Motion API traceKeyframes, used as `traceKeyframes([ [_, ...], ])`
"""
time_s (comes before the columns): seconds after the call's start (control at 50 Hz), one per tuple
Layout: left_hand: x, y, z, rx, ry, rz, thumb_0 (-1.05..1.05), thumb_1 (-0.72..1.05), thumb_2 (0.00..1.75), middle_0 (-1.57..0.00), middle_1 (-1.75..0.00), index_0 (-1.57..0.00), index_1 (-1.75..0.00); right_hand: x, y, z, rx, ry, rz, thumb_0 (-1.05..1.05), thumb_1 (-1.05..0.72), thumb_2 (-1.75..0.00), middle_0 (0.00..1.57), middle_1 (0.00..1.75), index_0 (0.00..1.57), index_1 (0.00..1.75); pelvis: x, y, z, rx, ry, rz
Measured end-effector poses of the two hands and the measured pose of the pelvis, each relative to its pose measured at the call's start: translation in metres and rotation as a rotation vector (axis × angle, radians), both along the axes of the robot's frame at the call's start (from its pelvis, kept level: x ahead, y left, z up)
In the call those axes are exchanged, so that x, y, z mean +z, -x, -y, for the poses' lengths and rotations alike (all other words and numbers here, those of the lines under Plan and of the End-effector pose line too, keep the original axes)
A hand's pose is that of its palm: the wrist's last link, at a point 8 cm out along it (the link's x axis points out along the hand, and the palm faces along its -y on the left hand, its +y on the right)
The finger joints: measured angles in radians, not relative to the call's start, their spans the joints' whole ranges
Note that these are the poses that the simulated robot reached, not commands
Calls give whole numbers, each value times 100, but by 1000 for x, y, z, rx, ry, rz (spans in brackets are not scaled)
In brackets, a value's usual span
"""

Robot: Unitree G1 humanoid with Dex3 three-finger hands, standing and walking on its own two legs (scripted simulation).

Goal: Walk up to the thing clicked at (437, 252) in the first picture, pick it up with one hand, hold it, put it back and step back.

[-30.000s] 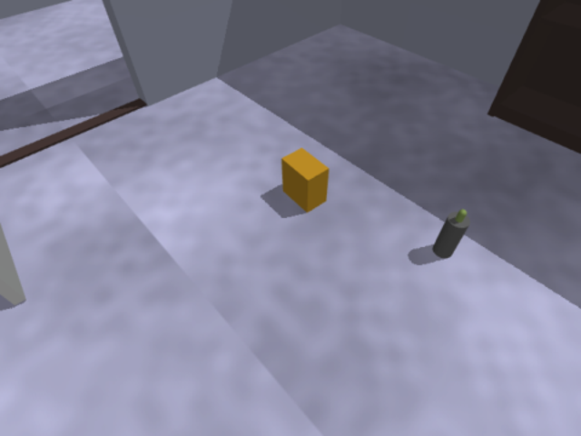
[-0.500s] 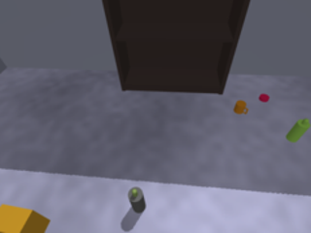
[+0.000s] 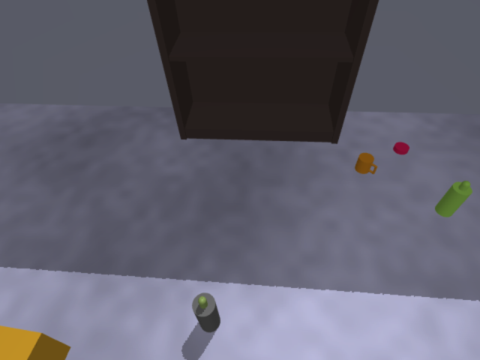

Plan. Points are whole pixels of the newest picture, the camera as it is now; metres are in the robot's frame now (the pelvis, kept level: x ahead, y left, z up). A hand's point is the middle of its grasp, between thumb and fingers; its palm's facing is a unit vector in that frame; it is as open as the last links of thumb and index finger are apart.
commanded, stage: stand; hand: left
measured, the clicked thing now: (206, 311) +0.40 +0.16 -0.65
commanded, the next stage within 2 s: step back in 0.64 s
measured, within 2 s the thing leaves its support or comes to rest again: neither
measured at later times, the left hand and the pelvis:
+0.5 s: hand out of the picture +0.09 +0.25 -0.15, palm faces -0.01 -0.94 -0.34, open 7.3 cm; pelvis +0.01 +0.00 +0.00, yaw +0 degrees
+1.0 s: hand out of the picture +0.10 +0.30 -0.18, palm faces -0.06 -0.92 -0.39, open 7.3 cm; pelvis -0.05 +0.03 -0.03, yaw -1 degrees
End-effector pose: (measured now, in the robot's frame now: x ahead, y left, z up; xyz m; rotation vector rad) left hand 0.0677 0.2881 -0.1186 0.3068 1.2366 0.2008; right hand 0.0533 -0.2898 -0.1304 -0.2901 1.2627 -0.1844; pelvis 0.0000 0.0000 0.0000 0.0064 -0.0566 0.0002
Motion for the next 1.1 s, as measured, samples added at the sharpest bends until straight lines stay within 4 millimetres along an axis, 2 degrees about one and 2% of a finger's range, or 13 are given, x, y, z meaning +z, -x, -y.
traceKeyframes([
  [0.4, 2, -14, -1, 2, -6, 2, 0, 91, 90, -21, -30, -21, -30, 4, -22, 5, 4, 9, 20, 1, -91, -90, 21, 30, 21, 30, 1, -12, 2, -5, 0, -6],
  [0.64, 2, -15, 0, -5, -6, 3, 0, 91, 90, -21, -30, -21, -30, 5, -20, 8, -3, 9, 18, 1, -91, -90, 21, 30, 21, 30, 1, -12, 4, -7, 1, -7],
  [0.74, -1, -16, -7, -4, -22, 15, 0, 91, 90, -21, -30, -21, -30, 3, -16, 16, -22, 20, 12, 1, -91, -90, 21, 30, 21, 30, -4, 0, 4, -8, 4, -26],
  [0.88, -8, -18, -30, -56, -56, 47, 1, 91, 90, -21, -30, -21, -30, 1, 3, 23, -25, 80, 2, 1, -91, -90, 21, 30, 21, 30, -17, 26, -10, -10, 3, -34],
  [1.0, -23, -29, -52, -89, -52, 107, 1, 91, 90, -21, -30, -21, -30, 4, 42, 7, -19, 125, -28, 0, -91, -90, 20, 30, 20, 30, -28, 47, -32, -13, 2, -37],
  [1.1, -20, -17, -51, -109, -33, 103, 1, 91, 90, -21, -30, -21, -30, 15, 73, -8, -37, 127, -45, 1, -91, -90, 21, 30, 21, 30, -18, 64, -37, -29, 23, -43],
])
